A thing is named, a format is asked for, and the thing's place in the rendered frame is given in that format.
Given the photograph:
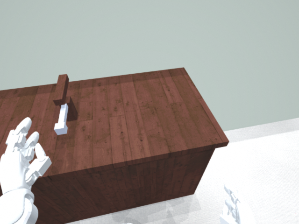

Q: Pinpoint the tap lever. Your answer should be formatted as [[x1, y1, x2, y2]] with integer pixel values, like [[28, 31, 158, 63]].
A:
[[54, 104, 68, 135]]

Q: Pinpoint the counter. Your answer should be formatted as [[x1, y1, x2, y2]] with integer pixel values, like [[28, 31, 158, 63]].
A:
[[0, 67, 229, 224]]

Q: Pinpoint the robot left forearm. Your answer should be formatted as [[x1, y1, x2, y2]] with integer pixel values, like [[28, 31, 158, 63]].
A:
[[0, 188, 38, 224]]

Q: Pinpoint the robot left hand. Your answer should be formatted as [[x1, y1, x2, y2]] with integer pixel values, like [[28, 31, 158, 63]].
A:
[[0, 117, 52, 194]]

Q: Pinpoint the robot right hand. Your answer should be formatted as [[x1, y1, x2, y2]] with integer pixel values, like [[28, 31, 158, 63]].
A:
[[220, 184, 256, 224]]

